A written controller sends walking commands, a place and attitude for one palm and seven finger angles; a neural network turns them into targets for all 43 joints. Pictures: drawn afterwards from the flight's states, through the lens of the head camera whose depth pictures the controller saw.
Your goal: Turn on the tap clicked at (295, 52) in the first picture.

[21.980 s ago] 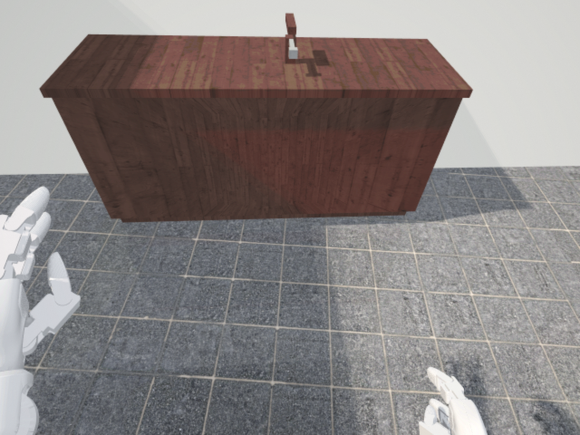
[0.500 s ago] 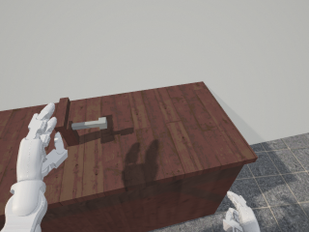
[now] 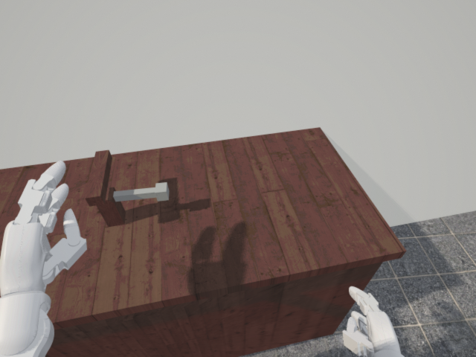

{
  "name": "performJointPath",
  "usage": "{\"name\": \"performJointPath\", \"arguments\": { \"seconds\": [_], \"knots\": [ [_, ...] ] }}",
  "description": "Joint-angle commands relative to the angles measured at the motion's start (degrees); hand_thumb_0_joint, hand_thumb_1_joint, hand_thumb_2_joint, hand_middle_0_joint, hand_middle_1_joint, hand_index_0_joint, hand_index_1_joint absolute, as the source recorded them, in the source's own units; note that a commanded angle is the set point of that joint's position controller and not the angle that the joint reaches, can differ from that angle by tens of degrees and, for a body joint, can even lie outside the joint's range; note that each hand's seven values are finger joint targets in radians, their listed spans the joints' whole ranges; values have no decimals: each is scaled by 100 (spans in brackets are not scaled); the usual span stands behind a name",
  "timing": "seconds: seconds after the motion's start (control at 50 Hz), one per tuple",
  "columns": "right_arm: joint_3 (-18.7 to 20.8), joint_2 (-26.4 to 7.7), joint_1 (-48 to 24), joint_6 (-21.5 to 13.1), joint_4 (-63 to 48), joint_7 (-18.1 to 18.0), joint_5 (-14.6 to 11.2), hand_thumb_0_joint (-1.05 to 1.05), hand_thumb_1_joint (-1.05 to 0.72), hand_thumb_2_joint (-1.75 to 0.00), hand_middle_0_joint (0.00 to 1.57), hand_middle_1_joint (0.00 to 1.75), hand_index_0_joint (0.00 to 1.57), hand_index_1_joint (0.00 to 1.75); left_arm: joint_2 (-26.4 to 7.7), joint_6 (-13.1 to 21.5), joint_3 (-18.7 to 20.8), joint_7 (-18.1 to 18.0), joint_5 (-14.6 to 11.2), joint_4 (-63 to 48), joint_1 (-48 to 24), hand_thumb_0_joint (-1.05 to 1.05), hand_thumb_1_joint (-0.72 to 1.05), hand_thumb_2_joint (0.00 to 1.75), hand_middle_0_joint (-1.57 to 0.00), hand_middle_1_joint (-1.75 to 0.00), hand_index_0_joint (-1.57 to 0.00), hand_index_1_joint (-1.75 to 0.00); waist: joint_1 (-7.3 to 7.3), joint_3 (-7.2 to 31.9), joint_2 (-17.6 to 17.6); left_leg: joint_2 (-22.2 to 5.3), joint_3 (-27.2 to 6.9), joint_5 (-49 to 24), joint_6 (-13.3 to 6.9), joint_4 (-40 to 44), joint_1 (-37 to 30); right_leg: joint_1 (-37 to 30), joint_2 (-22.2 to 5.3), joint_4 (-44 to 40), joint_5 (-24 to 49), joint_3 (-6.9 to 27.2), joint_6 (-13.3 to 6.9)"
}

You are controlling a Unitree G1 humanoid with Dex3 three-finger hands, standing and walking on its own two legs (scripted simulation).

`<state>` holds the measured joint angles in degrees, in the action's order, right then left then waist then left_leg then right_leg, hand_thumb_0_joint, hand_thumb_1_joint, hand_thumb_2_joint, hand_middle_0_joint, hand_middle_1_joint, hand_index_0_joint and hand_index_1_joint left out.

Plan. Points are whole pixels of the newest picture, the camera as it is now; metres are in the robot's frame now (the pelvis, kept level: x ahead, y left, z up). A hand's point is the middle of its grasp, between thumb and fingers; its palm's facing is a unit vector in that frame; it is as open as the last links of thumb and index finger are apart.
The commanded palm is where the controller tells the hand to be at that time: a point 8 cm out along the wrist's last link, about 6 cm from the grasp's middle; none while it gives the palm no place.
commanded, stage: draw the hand back beside the body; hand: left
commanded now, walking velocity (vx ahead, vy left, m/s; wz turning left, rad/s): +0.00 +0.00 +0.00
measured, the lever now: (162, 191) +0.42 +0.23 +0.02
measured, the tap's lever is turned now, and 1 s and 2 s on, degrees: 86 86 86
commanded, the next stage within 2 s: step back with the hand held close in 0.06 s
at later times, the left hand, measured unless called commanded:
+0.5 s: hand (81, 260) +0.18 +0.24 +0.14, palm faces +0.28 -0.86 -0.41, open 7.4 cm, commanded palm +0.14 +0.29 +0.18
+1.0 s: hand (28, 311) +0.11 +0.25 +0.15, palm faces +0.39 -0.84 -0.37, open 7.4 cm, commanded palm +0.05 +0.30 +0.18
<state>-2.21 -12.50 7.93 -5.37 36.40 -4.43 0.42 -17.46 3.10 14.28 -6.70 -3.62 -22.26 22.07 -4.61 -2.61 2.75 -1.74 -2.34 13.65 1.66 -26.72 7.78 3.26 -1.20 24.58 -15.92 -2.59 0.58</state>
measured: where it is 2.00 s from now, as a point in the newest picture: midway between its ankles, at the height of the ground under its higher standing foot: outside the picture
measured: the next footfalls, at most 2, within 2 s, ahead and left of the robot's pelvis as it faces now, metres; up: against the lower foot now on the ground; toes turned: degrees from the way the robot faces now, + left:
right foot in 1.14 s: -0.10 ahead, -0.11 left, +0.00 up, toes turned +1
left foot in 1.42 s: -0.17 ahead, +0.13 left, +0.00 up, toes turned +5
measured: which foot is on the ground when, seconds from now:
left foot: down 0.00-1.00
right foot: down 0.00-0.96, up 0.98-1.00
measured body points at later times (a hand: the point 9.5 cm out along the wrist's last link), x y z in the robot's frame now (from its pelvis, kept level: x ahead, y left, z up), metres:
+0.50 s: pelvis -0.03 +0.01 +0.00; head -0.01 +0.00 +0.44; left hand +0.16 +0.28 +0.16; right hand +0.16 -0.23 -0.08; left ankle +0.02 +0.14 -0.74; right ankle -0.02 -0.13 -0.74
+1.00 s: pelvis -0.11 +0.02 -0.02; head -0.08 +0.03 +0.42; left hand +0.09 +0.30 +0.17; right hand +0.07 -0.22 -0.10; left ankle -0.02 +0.14 -0.74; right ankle -0.03 -0.12 -0.73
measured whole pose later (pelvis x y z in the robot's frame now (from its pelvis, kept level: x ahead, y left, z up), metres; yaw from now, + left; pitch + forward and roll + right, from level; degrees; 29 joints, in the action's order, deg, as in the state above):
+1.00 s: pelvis -0.11 +0.02 -0.02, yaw +1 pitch -1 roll -2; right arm -1.2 -12.5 10.0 -3.4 33.5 -5.2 0.3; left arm -22.1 8.3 19.2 -9.3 -2.5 -32.3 25.1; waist 0.3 -3.1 -0.3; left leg -0.4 -2.7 12.2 0.1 -39.6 26.3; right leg 25.4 -1.2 41.5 -17.9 -1.4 1.1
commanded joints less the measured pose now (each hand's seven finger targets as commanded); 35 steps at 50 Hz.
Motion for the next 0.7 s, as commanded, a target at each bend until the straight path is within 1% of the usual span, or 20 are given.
{"name": "performJointPath", "arguments": {
  "seconds": [0.0, 0.1, 0.14, 0.16, 0.18, 0.2, 0.22, 0.24, 0.26, 0.3, 0.34, 0.36, 0.4, 0.42, 0.48, 0.5, 0.52, 0.62, 0.66, 0.68],
  "knots": [
    [256, -637, -828, -326, -971, -80, 1, 0, -90, -90, 20, 30, 20, 30, -1132, 383, 637, -87, -17, -1519, -686, 0, 90, 90, -20, -30, -20, -30, 41, 782, -14, -10, 21, -1071, -268, 372, -373, 207, 2, -402, 1133, -13, -230],
    [244, -605, -813, -335, -936, -61, -4, 0, -90, -90, 20, 30, 20, 30, -1141, 353, 675, -103, 4, -1560, -623, 0, 90, 90, -20, -30, -20, -30, 46, 642, 337, -7, 63, -1194, -248, 334, -330, 234, -12, -397, 1283, -12, -246],
    [254, -594, -783, -325, -946, -60, -10, 0, -90, -90, 20, 30, 20, 30, -1047, 351, 592, -88, -3, -1447, -583, 0, 90, 90, -20, -30, -20, -30, 62, 544, 191, -29, 67, -1151, -246, 321, -289, 297, -16, -402, 1260, -31, -230],
    [260, -616, -802, -338, -979, -65, 0, 0, -90, -90, 20, 30, 20, 30, -1195, 378, 739, -103, -36, -1654, -642, 0, 90, 90, -20, -30, -20, -30, 18, 688, 93, -20, 64, -1230, -268, 299, -340, 209, -7, -410, 1384, -27, -230],
    [257, -621, -650, -206, -1255, -75, -64, 0, -90, -90, 20, 30, 20, 30, -1993, 607, 1530, -149, -109, -2188, -1566, 0, 90, 90, -20, -30, -20, -30, 208, 323, 101, -132, 45, -1206, -340, -73, -44, 796, -280, -612, 2227, 486, -165],
    [234, -560, -642, -124, -1141, -108, -36, 0, -90, -90, 20, 30, 20, 30, -1996, 690, 1553, -136, -69, -1956, -1565, 0, 90, 90, -20, -30, -20, -30, 232, 442, -47, -138, -27, -1265, -320, -140, 2, 704, -412, -494, 2644, 469, -175],
    [244, -554, -634, -56, -1051, -104, -11, 0, -90, -90, 20, 30, 20, 30, -1402, 648, 1132, -53, -67, -1331, -804, 0, 90, 90, -20, -30, -20, -30, 268, 392, -454, -162, -44, -1514, -342, -264, 53, 795, -442, -429, 2839, 327, -128],
    [308, -602, -535, 1, -1142, -86, -33, 0, -90, -90, 20, 30, 20, 30, -1197, 586, 988, -3, -59, -1169, -435, 0, 90, 90, -20, -30, -20, -30, 286, 600, -678, -224, -37, -1783, -323, -364, 9, 776, -497, -318, 3037, 343, -115],
    [328, -640, -488, 56, -1200, -72, -44, 0, -90, -90, 20, 30, 20, 30, -1052, 549, 863, 39, -52, -1059, -229, 0, 90, 90, -20, -30, -20, -30, 301, 775, -660, -255, -26, -2009, -327, -419, -13, 759, -512, -216, 3103, 305, -91],
    [361, -675, -481, 142, -1270, -59, -59, 0, -90, -90, 20, 30, 20, 30, -916, 561, 757, 73, -47, -1096, 145, 0, 90, 90, -20, -30, -20, -30, 293, 1029, -124, -331, -49, -2411, -335, -335, -33, 723, -496, -43, 2962, 265, -71],
    [387, -701, -445, 205, -1400, -42, -88, 0, -90, -90, 20, 30, 20, 30, -966, 598, 780, 66, -57, -1317, 431, 0, 90, 90, -20, -30, -20, -30, 276, 1214, 117, -407, -111, -2415, -335, -265, 47, 783, -417, 34, 2498, 247, -57],
    [388, -696, -457, 218, -1446, -51, -83, 0, -90, -90, 20, 30, 20, 30, -1055, 621, 870, 56, -59, -1433, 504, 0, 90, 90, -20, -30, -20, -30, 261, 1272, 21, -415, -138, -2408, -337, -257, 105, 798, -390, 57, 2388, 224, -46],
    [389, -711, -531, 239, -1514, -87, -86, 0, -90, -90, 20, 30, 20, 30, -1435, 683, 1170, -2, -58, -1841, 446, 0, 90, 90, -20, -30, -20, -30, 243, 1355, -64, -406, -206, -2194, -334, -152, 207, 830, -363, 122, 2113, 218, -60],
    [390, -695, -535, 243, -1559, -98, -83, 0, -90, -90, 20, 30, 20, 30, -1365, 729, 1138, -12, -59, -2002, 428, 0, 90, 90, -20, -30, -20, -30, 237, 1390, -97, -417, -235, -1967, -335, -91, 306, 823, -313, 167, 1886, 175, -51],
    [406, -699, -581, 172, -1623, -155, -85, 0, -90, -90, 20, 30, 20, 30, -1603, 822, 1356, -110, -76, -2306, 345, 0, 90, 90, -20, -30, -20, -30, 241, 1138, -47, -411, -329, -1111, -339, 42, 707, 1037, -294, 129, 1389, 257, -63],
    [421, -747, -597, 144, -1580, -176, -76, 0, -90, -90, 20, 30, 20, 30, -1800, 853, 1510, -160, -59, -2503, 214, 0, 90, 90, -20, -30, -20, -30, 244, 1180, 213, -428, -397, -801, -339, 176, 765, 1006, -263, 194, 1198, 249, -80],
    [412, -713, -548, 107, -1575, -186, -70, 0, -90, -90, 20, 30, 20, 30, -1577, 883, 1359, -170, -58, -2433, 293, 0, 90, 90, -20, -30, -20, -30, 258, 1098, 360, -434, -471, -396, -356, 291, 952, 1005, -189, 257, 956, 213, -62],
    [427, -784, -351, -91, -1462, -185, -65, 0, -90, -90, 20, 30, 20, 30, -1225, 956, 1179, -215, 20, -2051, 534, 0, 90, 90, -20, -30, -20, -30, 325, 885, 874, -534, -784, 1542, -445, 784, 1644, 1029, 34, 484, -14, 156, -9],
    [447, -801, -294, -166, -1455, -171, -89, 0, -90, -90, 20, 30, 20, 30, -1162, 979, 1142, -215, 65, -1922, 519, 0, 90, 90, -20, -30, -20, -30, 330, 799, 681, -563, -826, 1898, -491, 771, 1949, 989, 75, 544, -161, 182, 20],
    [446, -785, -276, -186, -1441, -172, -87, 0, -90, -90, 20, 30, 20, 30, -1171, 983, 1133, -216, 65, -1853, 487, 0, 90, 90, -20, -30, -20, -30, 332, 736, 405, -516, -761, 1895, -471, 635, 1947, 1133, 15, 412, -301, 246, 12]
  ]
}}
